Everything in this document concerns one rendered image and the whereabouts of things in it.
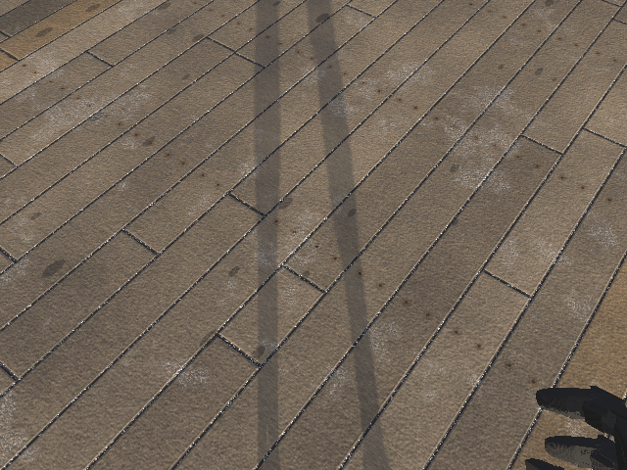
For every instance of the robot right hand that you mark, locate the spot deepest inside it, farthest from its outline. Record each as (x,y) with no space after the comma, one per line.
(600,409)

